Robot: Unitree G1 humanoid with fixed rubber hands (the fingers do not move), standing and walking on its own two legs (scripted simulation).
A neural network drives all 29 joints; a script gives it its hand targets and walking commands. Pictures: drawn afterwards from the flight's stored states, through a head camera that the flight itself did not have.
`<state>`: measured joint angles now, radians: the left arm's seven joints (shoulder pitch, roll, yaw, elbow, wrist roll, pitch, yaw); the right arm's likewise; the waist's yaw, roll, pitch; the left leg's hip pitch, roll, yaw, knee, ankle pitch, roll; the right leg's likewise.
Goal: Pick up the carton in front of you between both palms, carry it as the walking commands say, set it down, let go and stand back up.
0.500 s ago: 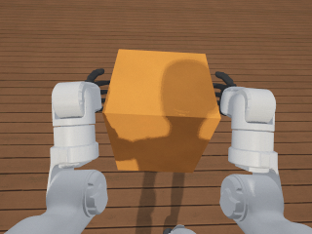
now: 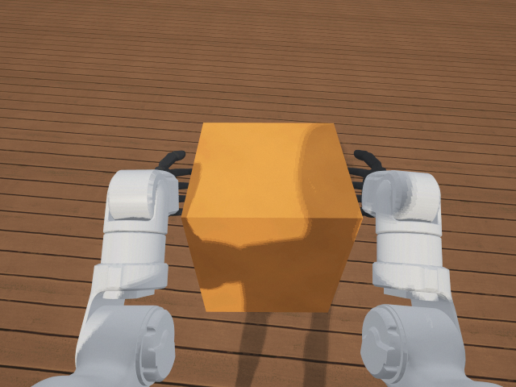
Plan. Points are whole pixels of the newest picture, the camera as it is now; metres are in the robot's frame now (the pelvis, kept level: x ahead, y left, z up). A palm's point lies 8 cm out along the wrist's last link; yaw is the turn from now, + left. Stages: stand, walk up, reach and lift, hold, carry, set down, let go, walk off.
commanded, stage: carry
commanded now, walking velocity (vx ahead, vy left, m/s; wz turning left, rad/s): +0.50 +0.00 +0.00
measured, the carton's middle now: (267, 220) +0.38 +0.00 +0.07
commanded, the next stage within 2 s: none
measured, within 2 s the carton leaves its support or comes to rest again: neither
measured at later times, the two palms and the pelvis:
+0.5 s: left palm (212, 120) +0.60 +0.12 +0.11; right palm (356, 128) +0.60 -0.18 +0.11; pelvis +0.34 -0.03 +0.01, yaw +0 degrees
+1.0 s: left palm (211, 66) +0.91 +0.16 +0.08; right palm (317, 67) +0.92 -0.13 +0.09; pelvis +0.66 +0.02 +0.00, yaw -1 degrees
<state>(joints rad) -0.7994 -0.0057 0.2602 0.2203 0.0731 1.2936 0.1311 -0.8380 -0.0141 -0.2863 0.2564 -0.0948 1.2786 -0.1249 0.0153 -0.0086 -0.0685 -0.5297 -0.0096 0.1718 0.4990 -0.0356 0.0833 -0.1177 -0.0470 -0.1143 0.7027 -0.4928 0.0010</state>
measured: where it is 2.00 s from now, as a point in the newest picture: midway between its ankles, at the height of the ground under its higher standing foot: (260, 208)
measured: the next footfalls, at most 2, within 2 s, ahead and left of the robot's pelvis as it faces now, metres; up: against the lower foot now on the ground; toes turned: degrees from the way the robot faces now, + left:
right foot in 0.46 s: +0.48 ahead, -0.11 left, +0.00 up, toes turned -11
left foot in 0.94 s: +0.81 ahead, +0.12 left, +0.00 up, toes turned +12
